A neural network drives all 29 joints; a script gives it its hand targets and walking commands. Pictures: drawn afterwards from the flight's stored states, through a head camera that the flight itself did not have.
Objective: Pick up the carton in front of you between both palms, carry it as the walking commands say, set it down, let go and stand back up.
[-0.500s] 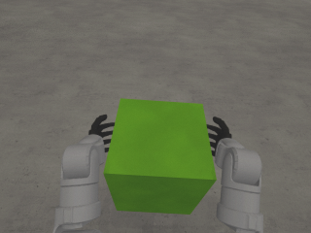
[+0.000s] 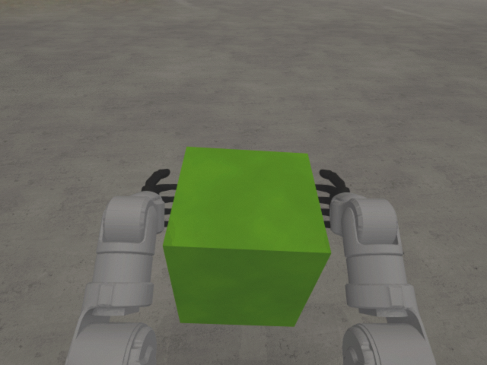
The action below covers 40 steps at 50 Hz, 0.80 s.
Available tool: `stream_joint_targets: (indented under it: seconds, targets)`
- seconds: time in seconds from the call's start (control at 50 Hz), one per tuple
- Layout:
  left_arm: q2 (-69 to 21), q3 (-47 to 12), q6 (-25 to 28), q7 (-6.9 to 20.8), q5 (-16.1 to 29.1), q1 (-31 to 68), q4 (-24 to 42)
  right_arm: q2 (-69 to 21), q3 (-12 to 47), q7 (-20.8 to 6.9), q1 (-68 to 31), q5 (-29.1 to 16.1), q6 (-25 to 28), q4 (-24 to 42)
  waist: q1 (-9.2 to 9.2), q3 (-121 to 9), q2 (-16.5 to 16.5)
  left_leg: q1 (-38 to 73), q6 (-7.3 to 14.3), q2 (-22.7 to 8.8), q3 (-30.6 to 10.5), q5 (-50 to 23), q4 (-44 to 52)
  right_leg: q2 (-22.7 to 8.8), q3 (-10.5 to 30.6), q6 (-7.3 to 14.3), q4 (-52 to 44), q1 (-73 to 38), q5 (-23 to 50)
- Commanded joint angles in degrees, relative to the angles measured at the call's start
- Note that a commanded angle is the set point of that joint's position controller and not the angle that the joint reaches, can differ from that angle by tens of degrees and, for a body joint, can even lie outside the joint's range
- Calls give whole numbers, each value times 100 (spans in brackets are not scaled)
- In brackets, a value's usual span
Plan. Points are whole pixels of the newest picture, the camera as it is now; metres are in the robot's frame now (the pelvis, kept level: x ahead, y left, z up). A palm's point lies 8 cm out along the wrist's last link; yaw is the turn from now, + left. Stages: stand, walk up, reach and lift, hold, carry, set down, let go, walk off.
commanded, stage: carry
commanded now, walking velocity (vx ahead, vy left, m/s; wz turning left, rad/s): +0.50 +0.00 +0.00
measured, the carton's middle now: (242, 240) +0.34 -0.01 +0.05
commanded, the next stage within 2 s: none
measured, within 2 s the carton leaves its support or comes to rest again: neither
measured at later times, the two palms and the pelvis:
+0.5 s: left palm (172, 112) +0.64 +0.14 +0.14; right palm (301, 112) +0.64 -0.16 +0.14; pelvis +0.28 -0.01 +0.01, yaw -1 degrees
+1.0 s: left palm (197, 84) +0.88 +0.11 +0.11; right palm (296, 87) +0.87 -0.19 +0.10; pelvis +0.60 -0.03 +0.01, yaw +0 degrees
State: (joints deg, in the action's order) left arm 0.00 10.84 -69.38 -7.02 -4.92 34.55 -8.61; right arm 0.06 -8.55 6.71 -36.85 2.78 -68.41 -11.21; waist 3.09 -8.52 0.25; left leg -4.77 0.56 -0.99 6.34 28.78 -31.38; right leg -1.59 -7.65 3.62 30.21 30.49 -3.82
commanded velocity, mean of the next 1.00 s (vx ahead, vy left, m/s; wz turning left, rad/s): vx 0.38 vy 0.00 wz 0.00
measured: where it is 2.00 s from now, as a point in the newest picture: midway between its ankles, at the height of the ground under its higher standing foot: (236, 284)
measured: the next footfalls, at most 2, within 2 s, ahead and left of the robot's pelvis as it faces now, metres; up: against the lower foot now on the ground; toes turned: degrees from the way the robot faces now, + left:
left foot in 0.52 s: +0.45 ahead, +0.08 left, +0.00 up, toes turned +6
right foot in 0.96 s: +0.76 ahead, -0.12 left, +0.00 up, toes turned +8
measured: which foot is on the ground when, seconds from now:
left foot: down 0.00-0.02, up 0.04-0.50, down 0.52-0.98, up 1.00-1.00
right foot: down 0.00-0.52, up 0.54-0.94, down 0.96-1.00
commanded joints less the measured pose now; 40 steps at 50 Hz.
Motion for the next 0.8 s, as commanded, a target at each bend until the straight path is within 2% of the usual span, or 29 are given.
stream_joint_targets:
  seconds: [0.0,0.02,0.04,0.08,0.1,0.14,0.18,0.24,0.32,0.4,0.44,0.46,0.48,0.5,0.52,0.54,0.56,0.58,0.6,0.62,0.64,0.72,0.76,0.78]
  targets:
    - [-5561,-2931,224,1271,2198,3587,-229,-5993,2999,-1399,-3550,-2323,149,22,-499,-2309,-628,-1571,-19,-285,54,-2389,-2725,-1391,2217,363,-473,-3742,-207]
    - [-5662,-2889,283,1281,2208,3789,-284,-6259,2883,-1398,-3654,-2283,147,-83,-581,-2390,-1860,-3321,-124,539,-246,-30,-3900,-2086,4132,1067,-1049,-4803,-6]
    - [-5940,-2931,321,1320,2319,3959,-168,-6393,2859,-1382,-3867,-2264,165,-6,-541,-2252,-1487,-3838,54,184,-747,38,-4426,-2021,3922,1111,-971,-4736,-117]
    - [-6425,-3150,391,1387,2685,4755,445,-6700,2915,-1324,-4320,-2356,201,324,-515,-1996,-386,-3858,121,-141,-782,-418,-4228,-1658,2974,838,-934,-3956,48]
    - [-6589,-3261,402,1396,2874,5091,774,-6763,2939,-1269,-4378,-2395,215,506,-462,-1914,-336,-3717,89,-289,-794,-680,-3836,-1579,2616,735,-1068,-3582,68]
    - [-6757,-3401,381,1374,3069,5356,1175,-6800,3044,-1127,-4423,-2420,214,862,-365,-2048,-546,-3373,24,-309,-639,-920,-3365,-1471,2184,644,-1253,-3386,179]
    - [-6734,-3456,325,1342,3105,5251,1384,-6727,3129,-995,-4280,-2370,206,1121,-370,-2158,-599,-3431,-41,-312,-504,-1004,-2914,-1438,1874,726,-1340,-3556,453]
    - [-6521,-3547,240,1320,3057,5011,1576,-6539,3316,-872,-4173,-2286,172,1455,-461,-2163,-600,-3780,-123,-302,-331,-1270,-2206,-1345,1529,803,-1270,-4103,1260]
    - [-6147,-3581,130,1334,2844,4539,1383,-6244,3478,-868,-3973,-2194,71,1445,-571,-1992,-723,-3844,-87,-156,-122,-1975,-1280,-1122,1074,659,-1013,-4572,2332]
    - [-6028,-3526,32,1409,2623,4169,1078,-6140,3458,-1022,-3788,-2107,-56,1226,-676,-1598,-842,-3552,-3,100,181,-2446,-223,-968,724,512,-703,-4739,3180]
    - [-6072,-3503,-15,1438,2561,4025,988,-6151,3377,-1120,-3648,-2080,-132,1133,-577,-1533,-926,-2785,88,289,416,-2606,516,-879,484,304,-344,-4574,3813]
    - [-6110,-3502,-40,1453,2554,3963,959,-6176,3330,-1171,-3542,-2061,-163,1077,-393,-1693,-879,-1787,155,418,611,-2844,917,-808,221,134,181,-4172,4038]
    - [-6157,-3507,-62,1471,2541,3921,957,-6199,3289,-1224,-3412,-2038,-186,1018,-215,-1997,-670,-409,233,291,579,-3036,1080,-721,-5,-79,890,-3404,3436]
    - [-6127,-3586,-100,1468,2508,3756,1130,-6151,3190,-1273,-2981,-1988,-244,993,-62,-2388,-154,1028,402,-715,-646,-3126,749,-630,40,-241,1917,-2171,1456]
    - [-6356,-3553,-171,1490,2503,3901,1095,-6050,3179,-1288,-3261,-1889,-198,1076,-132,-2842,1299,2650,1309,-2106,-3028,-3508,684,105,235,-436,3230,-173,-1221]
    - [-6383,-3604,-193,1503,2480,3795,1115,-6230,3191,-1320,-2926,-1917,-216,975,-92,-2555,1519,2846,1576,-2180,-3637,-3480,1061,400,564,-395,4012,952,-2660]
    - [-6536,-3691,-176,1515,2487,3692,1179,-6368,3229,-1365,-2855,-1945,-210,1222,-97,-2315,1193,2709,1440,-2071,-3131,-3645,1038,107,767,-271,4248,1329,-2578]
    - [-6680,-3711,-140,1518,2468,3520,1334,-6555,3313,-1404,-2820,-1970,-201,1473,-116,-2169,585,2387,1191,-1941,-2680,-3872,1100,-112,826,-259,3946,1305,-2197]
    - [-6795,-3751,-100,1510,2429,3331,1525,-6714,3401,-1435,-2795,-2009,-177,1789,-154,-1938,326,1948,969,-1845,-2256,-4027,1261,-287,804,-296,3481,1149,-1881]
    - [-6862,-3803,-67,1491,2367,3111,1721,-6805,3486,-1459,-2730,-2035,-156,2086,-180,-1907,374,1655,811,-1737,-1911,-3932,1444,-354,785,-368,3007,868,-1691]
    - [-6913,-3879,-33,1466,2311,2851,1911,-6838,3580,-1480,-2578,-2053,-135,2361,-191,-1915,495,1530,740,-1640,-1628,-4003,1548,-314,675,-436,2679,647,-1583]
    - [-6759,-4239,144,1348,1977,1596,2586,-6584,3968,-1593,-1502,-2045,-55,3176,-182,-1825,770,1709,741,-1368,-910,-4537,1606,-187,239,-601,1693,750,-1155]
    - [-6518,-4403,155,1324,1841,867,2879,-6444,4179,-1646,-791,-2020,-47,3443,-173,-1607,837,1658,711,-1223,-643,-4686,1614,-163,74,-609,1192,731,-761]
    - [-6366,-4480,145,1315,1816,788,3091,-6451,4178,-1684,-536,-2012,-49,3391,-170,-1446,833,1596,677,-1176,-503,-5050,1581,-113,-34,-598,960,676,-548]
